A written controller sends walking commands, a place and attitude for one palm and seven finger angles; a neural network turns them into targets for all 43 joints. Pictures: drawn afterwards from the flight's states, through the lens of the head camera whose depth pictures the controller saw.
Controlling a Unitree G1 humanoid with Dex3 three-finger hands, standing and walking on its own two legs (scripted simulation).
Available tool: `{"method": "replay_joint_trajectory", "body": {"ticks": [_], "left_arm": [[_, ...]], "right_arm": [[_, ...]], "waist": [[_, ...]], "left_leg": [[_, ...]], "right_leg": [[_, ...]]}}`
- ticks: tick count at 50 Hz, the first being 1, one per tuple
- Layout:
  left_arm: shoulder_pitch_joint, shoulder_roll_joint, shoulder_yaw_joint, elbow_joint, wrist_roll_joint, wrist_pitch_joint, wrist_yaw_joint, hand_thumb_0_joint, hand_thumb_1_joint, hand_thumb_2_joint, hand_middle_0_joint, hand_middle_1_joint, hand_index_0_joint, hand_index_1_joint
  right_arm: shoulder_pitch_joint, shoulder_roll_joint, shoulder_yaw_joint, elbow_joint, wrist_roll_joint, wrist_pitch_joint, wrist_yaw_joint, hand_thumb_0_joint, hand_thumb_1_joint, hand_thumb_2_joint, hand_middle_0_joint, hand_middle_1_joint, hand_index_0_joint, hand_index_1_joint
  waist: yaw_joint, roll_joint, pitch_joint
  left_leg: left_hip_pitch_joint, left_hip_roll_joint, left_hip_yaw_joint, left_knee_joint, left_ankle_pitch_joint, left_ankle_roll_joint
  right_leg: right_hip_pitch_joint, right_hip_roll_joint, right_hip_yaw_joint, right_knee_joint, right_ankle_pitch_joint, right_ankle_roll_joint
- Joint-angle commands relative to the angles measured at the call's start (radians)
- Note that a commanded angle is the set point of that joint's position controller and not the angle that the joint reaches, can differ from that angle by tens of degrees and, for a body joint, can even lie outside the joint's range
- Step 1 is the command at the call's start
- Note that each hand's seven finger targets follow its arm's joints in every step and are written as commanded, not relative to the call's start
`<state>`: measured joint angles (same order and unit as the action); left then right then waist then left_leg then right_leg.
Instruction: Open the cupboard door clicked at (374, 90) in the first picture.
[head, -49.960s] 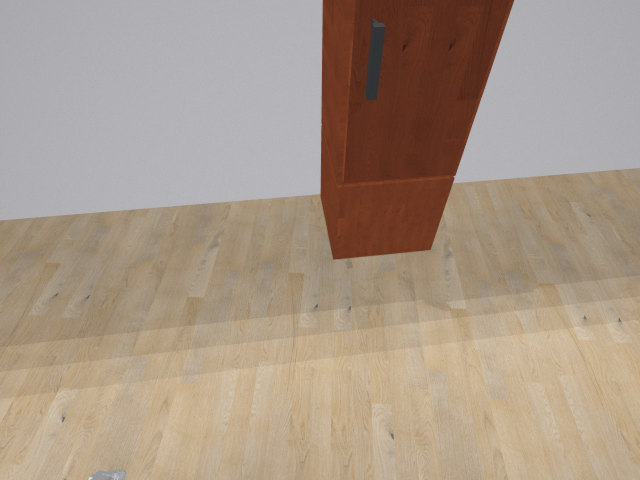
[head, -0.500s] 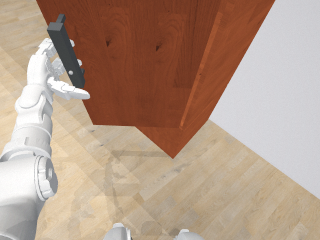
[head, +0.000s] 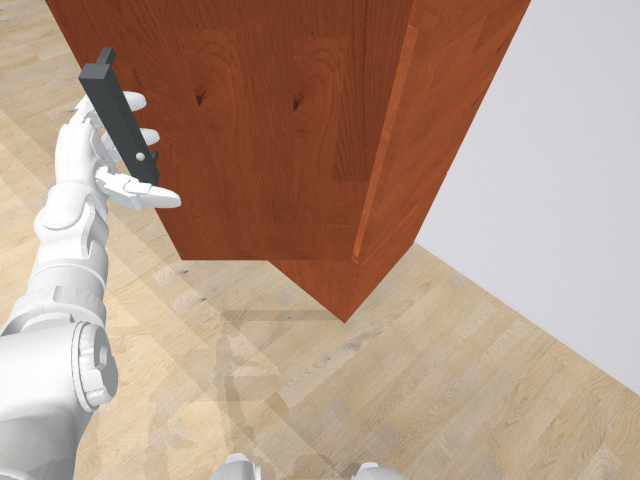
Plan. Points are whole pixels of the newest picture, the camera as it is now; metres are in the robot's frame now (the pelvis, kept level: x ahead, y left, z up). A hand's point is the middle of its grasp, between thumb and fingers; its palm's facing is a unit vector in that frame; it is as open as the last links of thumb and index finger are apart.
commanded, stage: slide the fingers in behind the handle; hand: left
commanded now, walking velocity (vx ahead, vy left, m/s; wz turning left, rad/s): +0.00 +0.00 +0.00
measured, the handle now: (129, 123) +0.55 +0.21 +0.11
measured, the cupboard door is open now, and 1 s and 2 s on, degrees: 42 44 81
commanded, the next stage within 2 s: close the thumb around the handle in 0.18 s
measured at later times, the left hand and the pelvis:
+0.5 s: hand (139, 162) +0.48 +0.19 +0.11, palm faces +0.03 -1.00 -0.01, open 12.8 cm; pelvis +0.00 +0.00 +0.00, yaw +0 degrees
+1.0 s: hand (139, 161) +0.48 +0.19 +0.11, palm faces +0.04 -1.00 -0.01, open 6.1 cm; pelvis +0.00 +0.00 +0.00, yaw +0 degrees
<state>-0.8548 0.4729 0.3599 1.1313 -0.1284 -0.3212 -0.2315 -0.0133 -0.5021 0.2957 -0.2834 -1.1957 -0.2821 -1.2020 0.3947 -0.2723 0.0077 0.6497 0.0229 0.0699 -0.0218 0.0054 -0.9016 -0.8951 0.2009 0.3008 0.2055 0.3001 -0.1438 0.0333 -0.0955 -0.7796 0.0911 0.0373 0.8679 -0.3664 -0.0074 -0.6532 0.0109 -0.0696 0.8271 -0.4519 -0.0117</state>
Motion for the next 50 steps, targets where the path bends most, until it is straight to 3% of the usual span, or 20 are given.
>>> {"method": "replay_joint_trajectory", "body": {"ticks": [1,3,7,10,13,14,15,19,22,23,26,28,30,32,34,36,39,43,49,50], "left_arm": [[-0.487,0.191,-0.017,-0.224,-0.012,-0.077,-0.014,0.0,-0.5,0.3,-0.3,-1.2,-0.3,-1.2],[-0.471,0.249,0.038,-0.241,-0.019,-0.084,-0.013,0.0,-0.5,0.3,-0.3,-1.2,-0.3,-1.2],[-0.447,0.192,-0.003,-0.249,-0.023,-0.085,-0.02,0.0,-0.5,0.3,-0.3,-1.2,-0.3,-1.2],[-0.462,0.185,-0.009,-0.268,-0.024,-0.086,-0.012,0.0,-0.5,0.3,-0.3,-1.2,-0.3,-1.2],[-0.437,0.231,0.031,-0.28,-0.025,-0.096,-0.009,0.0,-0.5,0.3,-0.3,-1.2,-0.3,-1.2],[-0.409,0.198,0.008,-0.279,-0.027,-0.092,-0.013,0.0,-0.5,0.3,-0.3,-1.2,-0.3,-1.2],[-0.435,0.19,-0.002,-0.282,-0.028,-0.092,-0.015,0.0,-0.444,0.324,-0.304,-1.206,-0.304,-1.206],[-0.423,0.216,0.019,-0.267,-0.026,-0.094,-0.011,0.0,-0.22,0.42,-0.32,-1.23,-0.32,-1.23],[-0.478,0.154,-0.032,-0.269,-0.03,-0.097,-0.009,0.0,-0.052,0.492,-0.332,-1.248,-0.332,-1.248],[-0.47,0.204,0.009,-0.263,-0.022,-0.099,-0.003,0.0,0.004,0.516,-0.336,-1.254,-0.336,-1.254],[-0.457,0.162,-0.025,-0.253,-0.022,-0.095,-0.006,0.0,0.172,0.588,-0.348,-1.272,-0.348,-1.272],[-0.471,0.2,0.006,-0.285,-0.021,-0.106,-0.003,0.0,0.284,0.636,-0.356,-1.284,-0.356,-1.284],[-0.46,0.174,-0.012,-0.297,-0.023,-0.109,-0.006,0.0,0.396,0.684,-0.364,-1.296,-0.364,-1.296],[-0.443,0.165,-0.013,-0.271,-0.026,-0.105,-0.004,0.0,0.508,0.732,-0.372,-1.308,-0.372,-1.308],[-0.462,0.155,-0.031,-0.271,-0.022,-0.103,-0.003,0.0,0.62,0.78,-0.38,-1.32,-0.38,-1.32],[-0.45,0.192,0.001,-0.257,-0.018,-0.1,0.001,0.0,0.732,0.828,-0.388,-1.332,-0.388,-1.332],[-0.485,0.178,-0.021,-0.245,-0.013,-0.096,0.0,0.0,0.9,0.9,-0.4,-1.35,-0.4,-1.35],[-0.476,0.148,-0.034,-0.251,-0.018,-0.101,0.002,0.0,0.9,0.9,-0.4,-1.35,-0.4,-1.35],[-0.48,0.185,-0.011,-0.244,-0.012,-0.104,0.006,0.0,0.9,0.9,-0.4,-1.35,-0.4,-1.35],[-0.5,0.158,-0.035,-0.249,-0.015,-0.102,0.003,0.0,0.9,0.9,-0.4,-1.35,-0.4,-1.35]], "right_arm": [[0.12,-0.164,-0.058,-0.051,-0.004,-0.026,-0.016,0.0,-0.9,-0.9,0.2,0.3,0.2,0.3],[0.127,-0.172,-0.059,-0.054,-0.006,-0.026,-0.017,0.0,-0.9,-0.9,0.2,0.3,0.2,0.3],[0.116,-0.161,-0.058,-0.059,-0.004,-0.023,-0.015,0.0,-0.9,-0.9,0.2,0.3,0.2,0.3],[0.112,-0.162,-0.061,-0.055,-0.003,-0.023,-0.013,0.0,-0.9,-0.9,0.2,0.3,0.2,0.3],[0.112,-0.166,-0.063,-0.054,-0.004,-0.023,-0.014,0.0,-0.9,-0.9,0.2,0.3,0.2,0.3],[0.104,-0.162,-0.06,-0.063,-0.003,-0.023,-0.011,0.0,-0.9,-0.9,0.2,0.3,0.2,0.3],[0.101,-0.161,-0.06,-0.059,-0.001,-0.022,-0.013,0.0,-0.9,-0.9,0.2,0.3,0.2,0.3],[0.098,-0.163,-0.059,-0.054,-0.002,-0.021,-0.016,0.0,-0.9,-0.9,0.2,0.3,0.2,0.3],[0.097,-0.157,-0.055,-0.051,-0.004,-0.027,-0.016,0.0,-0.9,-0.9,0.2,0.3,0.2,0.3],[0.107,-0.165,-0.061,-0.045,-0.004,-0.026,-0.017,0.0,-0.9,-0.9,0.2,0.3,0.2,0.3],[0.096,-0.158,-0.058,-0.049,-0.005,-0.028,-0.014,0.0,-0.9,-0.9,0.2,0.3,0.2,0.3],[0.103,-0.164,-0.061,-0.05,-0.006,-0.028,-0.014,0.0,-0.9,-0.9,0.2,0.3,0.2,0.3],[0.098,-0.159,-0.06,-0.054,-0.006,-0.028,-0.012,0.0,-0.9,-0.9,0.2,0.3,0.2,0.3],[0.1,-0.16,-0.059,-0.051,-0.007,-0.027,-0.013,0.0,-0.9,-0.9,0.2,0.3,0.2,0.3],[0.092,-0.158,-0.059,-0.048,-0.004,-0.026,-0.013,0.0,-0.9,-0.9,0.2,0.3,0.2,0.3],[0.098,-0.165,-0.062,-0.046,-0.005,-0.025,-0.015,0.0,-0.9,-0.9,0.2,0.3,0.2,0.3],[0.099,-0.164,-0.058,-0.04,-0.006,-0.026,-0.017,0.0,-0.9,-0.9,0.2,0.3,0.2,0.3],[0.105,-0.162,-0.061,-0.042,-0.008,-0.03,-0.014,0.0,-0.9,-0.9,0.2,0.3,0.2,0.3],[0.105,-0.167,-0.061,-0.04,-0.007,-0.031,-0.016,0.0,-0.9,-0.9,0.2,0.3,0.2,0.3],[0.104,-0.164,-0.059,-0.04,-0.007,-0.033,-0.015,0.0,-0.9,-0.9,0.2,0.3,0.2,0.3]], "waist": [[-0.027,0.077,-0.401],[-0.008,0.055,-0.443],[-0.011,0.082,-0.414],[-0.014,0.083,-0.416],[0.002,0.07,-0.441],[0.004,0.075,-0.435],[-0.011,0.063,-0.416],[-0.002,0.074,-0.407],[-0.026,0.069,-0.373],[-0.013,0.067,-0.407],[-0.015,0.075,-0.395],[-0.006,0.083,-0.442],[-0.006,0.085,-0.445],[-0.013,0.055,-0.416],[-0.014,0.091,-0.405],[-0.008,0.069,-0.401],[-0.022,0.075,-0.388],[-0.017,0.079,-0.418],[-0.014,0.075,-0.413],[-0.026,0.075,-0.407]], "left_leg": [[0.418,-0.067,-0.05,-0.05,0.324,0.048],[0.409,-0.07,-0.049,-0.046,0.355,0.051],[0.422,-0.073,-0.046,-0.045,0.366,0.051],[0.439,-0.069,-0.05,-0.051,0.362,0.047],[0.439,-0.07,-0.049,-0.049,0.388,0.047],[0.438,-0.073,-0.047,-0.052,0.384,0.047],[0.437,-0.068,-0.046,-0.053,0.374,0.048],[0.433,-0.069,-0.049,-0.053,0.372,0.045],[0.436,-0.069,-0.054,-0.055,0.343,0.048],[0.446,-0.066,-0.059,-0.054,0.361,0.045],[0.446,-0.067,-0.059,-0.054,0.354,0.042],[0.461,-0.068,-0.06,-0.049,0.386,0.043],[0.472,-0.067,-0.061,-0.05,0.397,0.041],[0.456,-0.067,-0.061,-0.046,0.386,0.045],[0.458,-0.067,-0.06,-0.05,0.373,0.042],[0.449,-0.065,-0.063,-0.052,0.361,0.041],[0.438,-0.065,-0.067,-0.053,0.342,0.041],[0.467,-0.064,-0.073,-0.051,0.365,0.038],[0.447,-0.064,-0.07,-0.053,0.339,0.04],[0.448,-0.065,-0.068,-0.055,0.332,0.042]], "right_leg": [[0.015,0.042,0.038,-0.108,0.406,0.008],[0.06,0.042,0.042,-0.1,0.451,0.009],[0.047,0.044,0.038,-0.102,0.457,0.005],[0.034,0.045,0.035,-0.104,0.446,0.007],[0.067,0.044,0.038,-0.099,0.481,0.006],[0.066,0.045,0.038,-0.101,0.477,0.006],[0.051,0.044,0.035,-0.105,0.469,0.008],[0.05,0.043,0.037,-0.103,0.461,0.005],[0.017,0.045,0.031,-0.109,0.422,0.005],[0.022,0.043,0.034,-0.103,0.432,0.005],[0.013,0.044,0.03,-0.103,0.42,0.005],[0.032,0.043,0.033,-0.093,0.447,0.004],[0.033,0.044,0.03,-0.093,0.452,0.004],[0.029,0.047,0.027,-0.097,0.446,0.003],[0.011,0.045,0.03,-0.098,0.434,0.003],[0.011,0.044,0.03,-0.101,0.418,0.002],[-0.004,0.043,0.029,-0.101,0.399,0.004],[-0.011,0.045,0.024,-0.096,0.401,0.002],[-0.004,0.045,0.029,-0.1,0.386,0.001],[-0.01,0.045,0.028,-0.103,0.383,0.004]]}}
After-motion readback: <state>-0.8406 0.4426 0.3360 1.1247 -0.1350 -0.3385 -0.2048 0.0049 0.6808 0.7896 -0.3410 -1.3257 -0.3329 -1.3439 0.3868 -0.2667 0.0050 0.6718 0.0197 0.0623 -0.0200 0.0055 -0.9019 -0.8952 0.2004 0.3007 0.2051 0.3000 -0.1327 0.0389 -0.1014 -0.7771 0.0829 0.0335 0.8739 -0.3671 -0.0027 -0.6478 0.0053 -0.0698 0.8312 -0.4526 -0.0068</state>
